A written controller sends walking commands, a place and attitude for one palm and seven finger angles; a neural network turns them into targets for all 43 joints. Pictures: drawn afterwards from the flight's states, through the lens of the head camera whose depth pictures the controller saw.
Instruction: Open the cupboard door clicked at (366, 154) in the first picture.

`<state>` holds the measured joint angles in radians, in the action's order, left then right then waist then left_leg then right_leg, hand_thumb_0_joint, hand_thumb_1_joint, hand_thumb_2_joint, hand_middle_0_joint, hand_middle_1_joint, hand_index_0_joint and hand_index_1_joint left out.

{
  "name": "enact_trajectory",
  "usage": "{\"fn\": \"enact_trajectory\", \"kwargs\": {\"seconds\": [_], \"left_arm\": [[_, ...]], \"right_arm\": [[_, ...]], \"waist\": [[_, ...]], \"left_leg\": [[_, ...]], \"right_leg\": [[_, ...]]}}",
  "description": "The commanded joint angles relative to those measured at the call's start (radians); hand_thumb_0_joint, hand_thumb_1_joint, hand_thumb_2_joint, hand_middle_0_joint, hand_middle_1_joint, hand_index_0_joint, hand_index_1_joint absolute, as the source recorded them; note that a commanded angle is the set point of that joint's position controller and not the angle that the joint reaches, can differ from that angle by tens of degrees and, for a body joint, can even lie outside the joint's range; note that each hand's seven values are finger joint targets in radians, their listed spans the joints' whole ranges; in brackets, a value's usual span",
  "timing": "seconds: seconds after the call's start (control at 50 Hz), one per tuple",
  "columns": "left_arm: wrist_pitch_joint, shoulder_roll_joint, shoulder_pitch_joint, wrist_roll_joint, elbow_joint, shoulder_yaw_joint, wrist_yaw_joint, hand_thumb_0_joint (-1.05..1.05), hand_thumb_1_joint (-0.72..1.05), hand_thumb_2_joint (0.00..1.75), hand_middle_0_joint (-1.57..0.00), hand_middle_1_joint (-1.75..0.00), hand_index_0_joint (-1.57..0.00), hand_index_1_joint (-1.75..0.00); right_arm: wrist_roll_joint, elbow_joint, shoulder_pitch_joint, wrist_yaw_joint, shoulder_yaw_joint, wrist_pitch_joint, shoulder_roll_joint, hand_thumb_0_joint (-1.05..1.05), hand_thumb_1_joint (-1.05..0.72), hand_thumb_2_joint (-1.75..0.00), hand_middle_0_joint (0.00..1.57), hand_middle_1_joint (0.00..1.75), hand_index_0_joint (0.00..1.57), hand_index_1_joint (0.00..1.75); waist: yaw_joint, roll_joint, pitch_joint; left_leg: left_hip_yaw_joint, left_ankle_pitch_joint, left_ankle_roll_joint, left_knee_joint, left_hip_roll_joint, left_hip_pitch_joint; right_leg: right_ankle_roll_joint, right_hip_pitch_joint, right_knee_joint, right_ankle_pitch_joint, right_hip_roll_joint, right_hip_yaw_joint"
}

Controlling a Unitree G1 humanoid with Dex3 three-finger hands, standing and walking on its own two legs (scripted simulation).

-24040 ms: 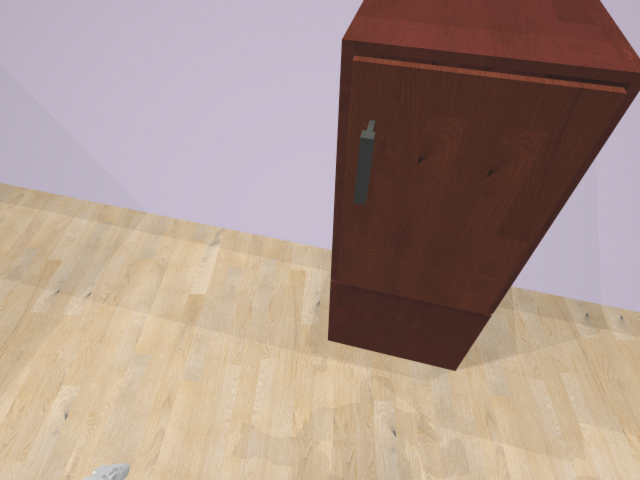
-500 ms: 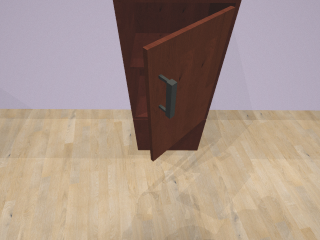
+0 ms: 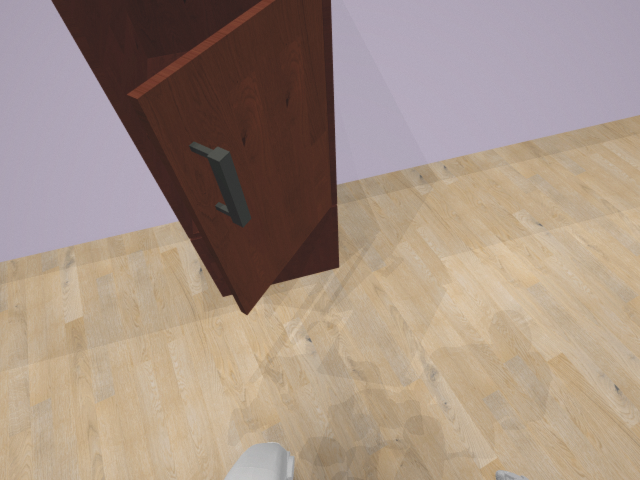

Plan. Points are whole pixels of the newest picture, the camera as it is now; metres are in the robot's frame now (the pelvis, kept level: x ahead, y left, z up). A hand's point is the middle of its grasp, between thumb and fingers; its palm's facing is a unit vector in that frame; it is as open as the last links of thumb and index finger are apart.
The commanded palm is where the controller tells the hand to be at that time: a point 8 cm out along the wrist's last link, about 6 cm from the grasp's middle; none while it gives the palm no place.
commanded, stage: walk to a spot facing it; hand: left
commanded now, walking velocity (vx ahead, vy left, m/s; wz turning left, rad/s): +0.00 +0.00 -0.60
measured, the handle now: (221, 185) +0.50 +0.20 +0.04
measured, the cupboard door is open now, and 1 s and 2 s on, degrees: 43 43 43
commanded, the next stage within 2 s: none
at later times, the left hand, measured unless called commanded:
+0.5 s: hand (172, 463) +0.15 +0.25 -0.17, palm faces -0.22 -0.95 -0.22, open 7.4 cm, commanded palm none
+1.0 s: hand (268, 411) +0.22 +0.11 -0.16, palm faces -0.56 -0.80 -0.21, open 7.4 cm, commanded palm none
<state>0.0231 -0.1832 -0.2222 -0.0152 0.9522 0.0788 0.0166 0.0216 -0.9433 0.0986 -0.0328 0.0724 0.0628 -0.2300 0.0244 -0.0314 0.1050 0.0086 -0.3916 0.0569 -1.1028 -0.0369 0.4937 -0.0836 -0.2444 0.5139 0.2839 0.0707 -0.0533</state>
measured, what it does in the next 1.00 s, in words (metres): steps on the spot, turning right: left foot, then right foot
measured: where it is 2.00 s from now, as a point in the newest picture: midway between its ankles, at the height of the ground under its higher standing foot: outside the picture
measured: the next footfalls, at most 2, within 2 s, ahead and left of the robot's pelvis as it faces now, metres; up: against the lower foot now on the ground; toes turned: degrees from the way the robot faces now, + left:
left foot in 0.30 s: +0.08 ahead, +0.15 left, +0.00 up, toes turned -11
right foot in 0.70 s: +0.01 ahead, -0.09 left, +0.00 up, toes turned -30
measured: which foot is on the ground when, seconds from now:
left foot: up 0.00-0.28, down 0.30-0.70, up 0.72-1.00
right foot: down 0.00-0.30, up 0.32-0.68, down 0.70-1.00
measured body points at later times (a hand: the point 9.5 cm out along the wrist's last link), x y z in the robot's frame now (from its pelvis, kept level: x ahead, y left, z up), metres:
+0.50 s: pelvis +0.02 +0.05 +0.00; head +0.09 +0.06 +0.45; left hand +0.16 +0.30 -0.15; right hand +0.04 -0.20 -0.13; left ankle +0.04 +0.16 -0.74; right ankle -0.04 -0.08 -0.65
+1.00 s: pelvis +0.03 +0.02 +0.00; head +0.07 -0.01 +0.44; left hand +0.25 +0.16 -0.15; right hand -0.06 -0.23 -0.15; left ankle +0.11 +0.13 -0.70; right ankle -0.02 -0.07 -0.74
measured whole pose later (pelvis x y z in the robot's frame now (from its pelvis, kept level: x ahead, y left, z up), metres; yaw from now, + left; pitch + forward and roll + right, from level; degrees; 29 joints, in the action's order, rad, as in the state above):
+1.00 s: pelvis +0.03 +0.02 +0.00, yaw -36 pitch +1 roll +0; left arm 0.04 -0.19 -0.15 -0.02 0.89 0.06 0.00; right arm 0.01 -0.90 0.19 -0.02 0.06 0.05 -0.22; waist -0.01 0.00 0.09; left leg 0.03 -0.42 0.07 -0.84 -0.04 0.41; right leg -0.03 -0.29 0.54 0.27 0.05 -0.09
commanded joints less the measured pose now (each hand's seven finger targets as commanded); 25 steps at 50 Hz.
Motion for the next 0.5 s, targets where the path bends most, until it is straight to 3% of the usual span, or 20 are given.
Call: {"fn": "enact_trajectory", "kwargs": {"seconds": [0.0,0.08,0.14,0.18,0.22,0.24,0.26,0.28,0.3,0.32,0.34,0.38,0.42,0.48], "left_arm": [[-0.013,-0.184,-0.106,-0.006,-0.047,0.044,0.015,0.0,0.9,0.9,-0.2,-0.3,-0.2,-0.3],[-0.012,-0.199,-0.128,-0.009,-0.052,0.049,0.013,0.0,0.9,0.9,-0.2,-0.3,-0.2,-0.3],[-0.01,-0.205,-0.111,-0.017,-0.062,0.054,0.014,0.0,0.9,0.9,-0.2,-0.3,-0.2,-0.3],[-0.007,-0.216,-0.08,-0.015,-0.077,0.057,0.011,0.0,0.9,0.9,-0.2,-0.3,-0.2,-0.3],[-0.004,-0.212,-0.037,-0.008,-0.087,0.055,0.006,0.0,0.9,0.9,-0.2,-0.3,-0.2,-0.3],[-0.001,-0.192,-0.013,-0.006,-0.092,0.051,0.006,0.0,0.9,0.9,-0.2,-0.3,-0.2,-0.3],[0.0,-0.146,-0.024,0.005,-0.11,0.042,-0.001,0.0,0.9,0.9,-0.2,-0.3,-0.2,-0.3],[-0.002,-0.112,-0.041,0.005,-0.128,0.032,-0.013,0.0,0.9,0.9,-0.2,-0.3,-0.2,-0.3],[-0.004,-0.14,-0.04,-0.006,-0.135,0.034,-0.021,0.0,0.9,0.9,-0.2,-0.3,-0.2,-0.3],[0.001,-0.138,0.0,-0.022,-0.11,0.041,-0.025,0.0,0.9,0.9,-0.2,-0.3,-0.2,-0.3],[0.005,-0.139,-0.023,-0.02,-0.107,0.043,-0.03,0.0,0.9,0.9,-0.2,-0.3,-0.2,-0.3],[0.011,-0.119,-0.011,-0.01,-0.106,0.036,-0.043,0.0,0.9,0.9,-0.2,-0.3,-0.2,-0.3],[0.018,-0.106,0.01,-0.006,-0.111,0.028,-0.049,0.0,0.9,0.9,-0.2,-0.3,-0.2,-0.3],[0.022,-0.092,0.059,-0.006,-0.128,0.017,-0.054,0.0,0.9,0.9,-0.2,-0.3,-0.2,-0.3]], "right_arm": [[-0.006,0.097,-0.035,-0.009,0.005,-0.021,-0.057,0.0,-0.9,-0.9,0.2,0.3,0.2,0.3],[-0.011,0.125,-0.071,-0.009,0.003,-0.029,-0.052,0.0,-0.9,-0.9,0.2,0.3,0.2,0.3],[-0.017,0.145,-0.072,-0.01,0.003,-0.038,-0.049,0.0,-0.9,-0.9,0.2,0.3,0.2,0.3],[-0.021,0.146,-0.036,-0.011,0.0,-0.045,-0.043,0.0,-0.9,-0.9,0.2,0.3,0.2,0.3],[-0.023,0.131,0.035,-0.015,-0.001,-0.05,-0.049,0.0,-0.9,-0.9,0.2,0.3,0.2,0.3],[-0.022,0.116,0.089,-0.019,0.002,-0.057,-0.062,0.0,-0.9,-0.9,0.2,0.3,0.2,0.3],[-0.01,0.109,0.135,-0.025,0.01,-0.07,-0.138,0.0,-0.9,-0.9,0.2,0.3,0.2,0.3],[0.0,0.123,0.163,-0.026,0.022,-0.069,-0.212,0.0,-0.9,-0.9,0.2,0.3,0.2,0.3],[0.007,0.144,0.157,-0.028,0.014,-0.058,-0.216,0.0,-0.9,-0.9,0.2,0.3,0.2,0.3],[0.017,0.135,0.151,-0.027,0.003,-0.064,-0.176,0.0,-0.9,-0.9,0.2,0.3,0.2,0.3],[0.013,0.149,0.114,-0.027,-0.009,-0.064,-0.162,0.0,-0.9,-0.9,0.2,0.3,0.2,0.3],[0.011,0.153,0.106,-0.026,-0.016,-0.068,-0.126,0.0,-0.9,-0.9,0.2,0.3,0.2,0.3],[0.008,0.139,0.137,-0.025,-0.013,-0.071,-0.127,0.0,-0.9,-0.9,0.2,0.3,0.2,0.3],[0.009,0.113,0.186,-0.021,-0.006,-0.069,-0.14,0.0,-0.9,-0.9,0.2,0.3,0.2,0.3]], "waist": [[0.023,0.145,-0.133],[0.035,0.131,-0.142],[0.028,0.145,-0.143],[0.012,0.139,-0.161],[-0.025,0.145,-0.167],[-0.055,0.116,-0.176],[-0.065,-0.078,-0.205],[-0.053,-0.298,-0.197],[-0.053,-0.15,-0.146],[-0.046,-0.133,-0.117],[-0.017,-0.178,-0.107],[-0.009,-0.121,-0.124],[-0.021,-0.127,-0.14],[-0.041,-0.122,-0.134]], "left_leg": [[-0.041,-0.008,0.005,0.027,-0.007,0.118],[-0.042,-0.032,0.002,0.106,0.01,0.092],[-0.05,-0.067,-0.005,0.197,0.019,0.032],[-0.043,-0.048,-0.014,0.305,0.035,-0.039],[-0.038,0.056,-0.022,0.485,0.045,-0.182],[-0.052,0.155,-0.026,0.638,0.014,-0.345],[-0.235,0.243,-0.096,0.754,-0.173,-0.515],[-0.445,0.451,-0.221,0.804,-0.428,-0.549],[-0.435,0.401,-0.284,0.797,-0.48,-0.392],[-0.387,0.484,-0.247,0.799,-0.389,-0.357],[-0.276,0.544,-0.22,0.769,-0.357,-0.335],[-0.126,0.661,-0.197,0.737,-0.278,-0.378],[-0.049,0.696,-0.19,0.725,-0.256,-0.414],[0.001,0.679,-0.187,0.719,-0.262,-0.43]], "right_leg": [[-0.093,0.242,-0.108,-0.641,-0.267,-0.303],[-0.123,0.244,-0.091,-0.672,-0.266,-0.359],[-0.138,0.201,-0.079,-0.662,-0.274,-0.409],[-0.127,0.177,-0.06,-0.671,-0.248,-0.41],[-0.079,0.088,-0.025,-0.617,-0.204,-0.387],[-0.032,-0.033,0.024,-0.493,-0.164,-0.36],[0.027,-0.214,0.131,-0.203,-0.046,-0.254],[0.094,-0.345,0.37,0.347,0.032,-0.056],[0.11,-0.316,0.537,0.362,-0.027,-0.019],[0.12,-0.33,0.637,0.301,-0.03,-0.027],[0.126,-0.344,0.697,0.255,-0.062,-0.017],[0.139,-0.351,0.721,0.169,-0.082,0.019],[0.145,-0.339,0.662,0.137,-0.094,0.049],[0.143,-0.301,0.511,0.134,-0.104,0.088]]}}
